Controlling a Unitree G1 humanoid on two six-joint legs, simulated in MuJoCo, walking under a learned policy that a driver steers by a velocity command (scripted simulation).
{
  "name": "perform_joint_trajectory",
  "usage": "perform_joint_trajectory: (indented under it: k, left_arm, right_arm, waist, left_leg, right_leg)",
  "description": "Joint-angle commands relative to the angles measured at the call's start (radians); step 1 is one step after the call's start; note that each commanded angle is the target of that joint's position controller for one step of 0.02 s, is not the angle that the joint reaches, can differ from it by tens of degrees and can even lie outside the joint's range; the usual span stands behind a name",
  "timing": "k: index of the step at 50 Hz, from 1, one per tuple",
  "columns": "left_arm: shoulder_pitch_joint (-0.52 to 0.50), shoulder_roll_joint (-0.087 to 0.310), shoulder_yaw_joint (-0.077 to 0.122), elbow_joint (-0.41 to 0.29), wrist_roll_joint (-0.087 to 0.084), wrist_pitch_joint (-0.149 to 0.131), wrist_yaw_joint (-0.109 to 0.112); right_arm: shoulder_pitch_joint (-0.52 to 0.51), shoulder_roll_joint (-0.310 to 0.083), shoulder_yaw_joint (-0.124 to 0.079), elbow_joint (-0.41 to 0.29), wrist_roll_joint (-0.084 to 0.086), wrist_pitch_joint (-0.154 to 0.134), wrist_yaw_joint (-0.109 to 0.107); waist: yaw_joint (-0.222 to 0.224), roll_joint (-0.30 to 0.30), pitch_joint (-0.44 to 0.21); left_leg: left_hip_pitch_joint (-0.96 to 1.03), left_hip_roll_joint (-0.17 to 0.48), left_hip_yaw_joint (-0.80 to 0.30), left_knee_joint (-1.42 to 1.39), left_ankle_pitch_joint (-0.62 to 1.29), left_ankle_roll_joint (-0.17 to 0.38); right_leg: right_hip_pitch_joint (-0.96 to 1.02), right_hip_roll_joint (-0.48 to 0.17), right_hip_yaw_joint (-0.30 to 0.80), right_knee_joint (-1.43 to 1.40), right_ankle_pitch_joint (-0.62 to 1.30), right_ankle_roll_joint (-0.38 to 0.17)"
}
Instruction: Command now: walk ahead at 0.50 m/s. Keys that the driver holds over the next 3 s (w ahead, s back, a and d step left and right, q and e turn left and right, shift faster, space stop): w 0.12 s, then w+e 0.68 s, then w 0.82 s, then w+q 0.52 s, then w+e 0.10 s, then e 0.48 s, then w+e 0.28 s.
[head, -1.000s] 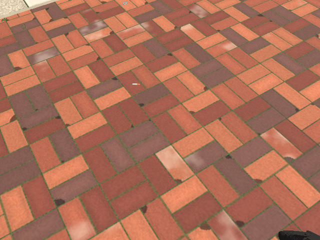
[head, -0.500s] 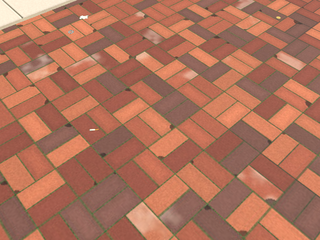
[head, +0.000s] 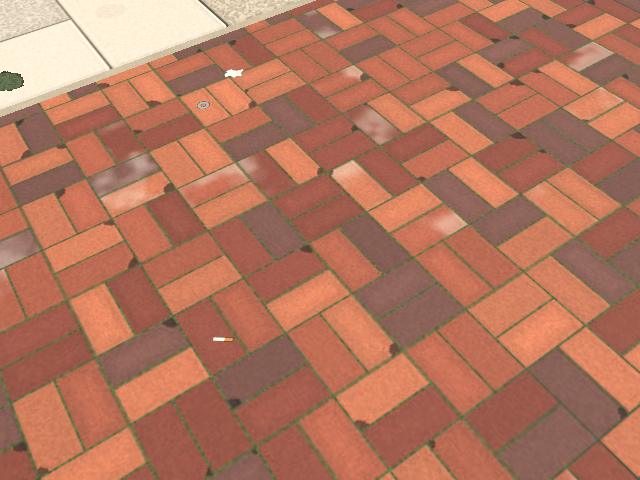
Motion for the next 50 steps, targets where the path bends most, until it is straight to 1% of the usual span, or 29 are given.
perform_joint_trajectory:
  k: [1, 4, 6, 7, 8, 9, 10, 11, 12, 13, 14, 16, 19, 23, 27, 31, 34, 35, 36, 37, 38, 39, 40, 41, 42, 43, 45, 47, 50]
  left_arm:
    - [0.006, 0.179, 0.040, -0.035, -0.010, -0.008, 0.009]
    - [0.036, 0.185, 0.044, -0.007, -0.015, 0.008, 0.012]
    - [0.030, 0.196, 0.050, 0.002, -0.017, 0.019, 0.017]
    - [0.023, 0.201, 0.051, 0.003, -0.018, 0.024, 0.018]
    - [0.005, 0.197, 0.049, 0.002, -0.020, 0.029, 0.019]
    - [0.005, 0.162, 0.034, -0.007, -0.010, 0.030, 0.020]
    - [0.079, 0.066, 0.003, -0.039, 0.005, 0.017, 0.015]
    - [0.108, 0.045, -0.006, -0.027, -0.009, -0.001, 0.012]
    - [0.037, 0.153, 0.024, -0.036, -0.037, -0.011, 0.009]
    - [-0.032, 0.163, 0.029, -0.057, -0.046, -0.014, 0.010]
    - [-0.062, 0.151, 0.031, -0.060, -0.038, -0.009, 0.015]
    - [-0.029, 0.119, 0.039, -0.045, -0.028, 0.019, 0.020]
    - [-0.036, 0.075, 0.038, -0.055, -0.026, 0.049, 0.021]
    - [-0.121, 0.062, 0.037, -0.090, -0.017, 0.046, 0.009]
    - [-0.261, 0.036, 0.021, -0.143, -0.012, 0.041, -0.017]
    - [-0.344, 0.041, 0.019, -0.205, -0.014, 0.043, -0.041]
    - [-0.267, 0.089, 0.044, -0.217, -0.017, 0.051, -0.049]
    - [-0.160, 0.126, 0.066, -0.195, -0.020, 0.053, -0.047]
    - [0.008, 0.185, 0.100, -0.152, -0.022, 0.055, -0.033]
    - [0.109, 0.282, 0.126, -0.127, -0.025, 0.066, -0.009]
    - [0.048, 0.328, 0.123, -0.164, -0.023, 0.049, -0.015]
    - [0.060, 0.235, 0.095, -0.172, -0.016, 0.036, -0.023]
    - [0.026, 0.194, 0.084, -0.169, -0.012, 0.023, -0.022]
    - [-0.046, 0.158, 0.072, -0.176, -0.012, 0.016, -0.022]
    - [-0.107, 0.115, 0.058, -0.189, -0.007, 0.013, -0.017]
    - [-0.134, 0.100, 0.050, -0.202, 0.006, 0.012, -0.011]
    - [-0.125, 0.116, 0.051, -0.193, 0.004, 0.006, -0.004]
    - [-0.091, 0.143, 0.056, -0.175, 0.003, 0.001, 0.008]
    - [-0.058, 0.148, 0.054, -0.154, -0.001, 0.004, 0.018]
  right_arm:
    - [-0.105, -0.041, -0.003, -0.077, 0.007, -0.017, 0.012]
    - [-0.159, -0.055, -0.004, -0.104, 0.012, -0.024, 0.027]
    - [-0.143, -0.074, -0.010, -0.105, 0.011, -0.028, 0.035]
    - [-0.105, -0.090, -0.018, -0.096, 0.008, -0.031, 0.035]
    - [-0.001, -0.117, -0.035, -0.067, 0.004, -0.034, 0.030]
    - [0.168, -0.172, -0.061, -0.020, -0.002, -0.035, 0.020]
    - [0.306, -0.274, -0.086, -0.002, -0.024, -0.032, 0.011]
    - [0.341, -0.236, -0.076, 0.013, -0.011, -0.023, 0.013]
    - [0.288, -0.169, -0.054, 0.006, -0.005, -0.023, 0.011]
    - [0.220, -0.135, -0.044, -0.003, -0.006, -0.024, 0.008]
    - [0.152, -0.103, -0.034, -0.004, -0.009, -0.029, 0.010]
    - [0.081, -0.064, -0.026, 0.000, -0.020, -0.043, 0.012]
    - [0.073, -0.081, -0.036, 0.024, -0.026, -0.059, 0.008]
    - [0.096, -0.105, -0.044, 0.052, -0.027, -0.054, -0.010]
    - [0.146, -0.137, -0.053, 0.075, -0.015, -0.038, -0.024]
    - [0.196, -0.160, -0.065, 0.101, 0.004, -0.006, -0.025]
    - [0.163, -0.200, -0.077, 0.090, 0.016, 0.016, -0.033]
    - [0.148, -0.209, -0.079, 0.085, 0.019, 0.025, -0.035]
    - [0.132, -0.200, -0.073, 0.078, 0.021, 0.026, -0.037]
    - [0.164, -0.114, -0.045, 0.055, -0.020, 0.014, -0.033]
    - [0.212, -0.028, -0.014, 0.000, -0.018, -0.024, -0.018]
    - [0.087, -0.122, -0.032, -0.013, 0.023, -0.063, -0.002]
    - [0.027, -0.133, -0.034, -0.036, 0.047, -0.083, 0.005]
    - [0.041, -0.120, -0.033, -0.015, 0.032, -0.087, -0.002]
    - [0.057, -0.132, -0.042, 0.004, 0.008, -0.079, -0.007]
    - [0.081, -0.133, -0.045, 0.015, 0.003, -0.064, -0.004]
    - [0.098, -0.106, -0.042, 0.022, -0.008, -0.040, -0.004]
    - [0.044, -0.084, -0.034, 0.004, -0.014, -0.028, -0.007]
    - [-0.051, -0.066, -0.024, -0.019, -0.011, -0.031, -0.002]
  waist:
    - [0.005, -0.097, 0.044]
    - [0.010, -0.104, 0.061]
    - [-0.013, -0.116, 0.049]
    - [-0.040, -0.124, 0.028]
    - [-0.102, -0.117, -0.029]
    - [-0.172, -0.088, -0.149]
    - [-0.179, 0.102, -0.322]
    - [-0.181, 0.247, -0.413]
    - [-0.191, 0.139, -0.270]
    - [-0.168, 0.100, -0.161]
    - [-0.137, 0.057, -0.085]
    - [-0.081, 0.084, -0.028]
    - [-0.058, 0.045, 0.005]
    - [-0.072, 0.017, 0.034]
    - [-0.126, -0.012, 0.077]
    - [-0.142, -0.010, 0.099]
    - [-0.069, 0.043, 0.015]
    - [-0.005, 0.047, -0.044]
    - [0.084, 0.017, -0.128]
    - [0.079, -0.180, -0.205]
    - [-0.019, -0.322, -0.337]
    - [0.054, -0.163, -0.318]
    - [0.041, -0.130, -0.190]
    - [-0.015, -0.035, -0.109]
    - [-0.049, -0.041, -0.075]
    - [-0.073, -0.066, -0.063]
    - [-0.088, -0.069, -0.053]
    - [-0.075, -0.072, -0.021]
    - [-0.037, -0.091, 0.003]
  left_leg:
    - [0.057, -0.029, 0.030, -0.114, 0.097, 0.000]
    - [0.037, -0.039, 0.021, -0.180, 0.039, 0.027]
    - [0.076, -0.052, 0.028, -0.209, -0.033, 0.053]
    - [0.155, -0.071, 0.042, -0.226, -0.065, 0.067]
    - [0.308, -0.100, 0.067, -0.258, -0.066, 0.088]
    - [0.574, -0.063, 0.034, -0.231, -0.042, 0.123]
    - [0.981, 0.197, -0.310, -0.222, -0.089, 0.238]
    - [1.077, 0.306, -0.636, -0.372, -0.266, 0.316]
    - [0.963, 0.274, -0.545, -0.408, -0.367, 0.269]
    - [0.831, 0.241, -0.407, -0.432, -0.358, 0.229]
    - [0.701, 0.201, -0.307, -0.475, -0.300, 0.209]
    - [0.550, 0.148, -0.162, -0.543, -0.195, 0.183]
    - [0.500, 0.141, -0.033, -0.591, -0.050, 0.196]
    - [0.543, 0.120, 0.103, -0.606, 0.039, 0.185]
    - [0.606, 0.132, 0.189, -0.612, 0.068, 0.174]
    - [0.762, 0.175, 0.230, -0.536, 0.205, 0.159]
    - [0.803, 0.175, 0.270, -0.335, 0.667, 0.127]
    - [0.777, 0.159, 0.284, -0.178, 0.754, 0.111]
    - [0.657, 0.115, 0.302, 0.051, 0.660, 0.074]
    - [0.363, 0.040, 0.297, 0.381, 0.052, 0.026]
    - [-0.010, -0.180, 0.100, 0.680, -0.599, -0.019]
    - [-0.122, -0.125, -0.052, 0.711, -0.556, 0.009]
    - [-0.160, -0.082, -0.040, 0.657, -0.468, 0.037]
    - [-0.103, -0.029, -0.036, 0.559, -0.389, 0.039]
    - [-0.030, 0.005, -0.032, 0.473, -0.340, 0.031]
    - [0.036, 0.023, -0.033, 0.443, -0.308, 0.023]
    - [0.077, 0.025, -0.010, 0.372, -0.270, -0.006]
    - [0.045, 0.021, 0.005, 0.263, -0.179, -0.033]
    - [0.050, -0.003, 0.019, 0.043, 0.026, -0.040]
  right_leg:
    - [-0.045, -0.259, 0.119, -0.095, 0.177, -0.146]
    - [0.055, -0.305, 0.134, -0.048, 0.199, -0.133]
    - [0.107, -0.328, 0.142, 0.001, 0.272, -0.116]
    - [0.106, -0.323, 0.147, 0.055, 0.372, -0.105]
    - [0.084, -0.287, 0.125, 0.174, 0.508, -0.086]
    - [-0.026, -0.229, 0.091, 0.382, 0.481, -0.055]
    - [-0.378, -0.103, 0.025, 0.766, 0.129, 0.012]
    - [-0.588, -0.013, 0.114, 0.982, -0.398, 0.034]
    - [-0.678, -0.073, 0.183, 1.072, -0.367, 0.022]
    - [-0.696, -0.124, 0.156, 1.061, -0.278, 0.013]
    - [-0.663, -0.159, 0.142, 1.008, -0.199, 0.018]
    - [-0.559, -0.201, 0.151, 0.941, -0.104, 0.027]
    - [-0.570, -0.206, 0.156, 0.899, -0.019, 0.042]
    - [-0.622, -0.196, 0.147, 0.696, 0.173, 0.053]
    - [-0.613, -0.183, 0.063, 0.509, 0.257, 0.040]
    - [-0.652, -0.160, 0.012, 0.424, 0.155, 0.003]
    - [-0.478, -0.071, -0.071, 0.423, 0.006, -0.053]
    - [-0.337, -0.029, -0.090, 0.404, -0.014, -0.081]
    - [-0.078, 0.003, -0.066, 0.327, 0.049, -0.122]
    - [0.208, -0.188, 0.238, 0.320, 0.092, -0.188]
    - [0.463, -0.392, 0.835, 0.136, -0.134, -0.400]
    - [0.449, -0.393, 0.820, 0.050, -0.164, -0.350]
    - [0.337, -0.360, 0.672, 0.051, -0.108, -0.308]
    - [0.179, -0.317, 0.541, 0.052, 0.007, -0.267]
    - [0.066, -0.283, 0.444, 0.042, 0.113, -0.243]
    - [-0.011, -0.262, 0.397, 0.021, 0.180, -0.234]
    - [-0.086, -0.245, 0.331, -0.011, 0.293, -0.237]
    - [-0.113, -0.230, 0.270, -0.037, 0.349, -0.230]
    - [-0.112, -0.185, 0.193, -0.044, 0.313, -0.182]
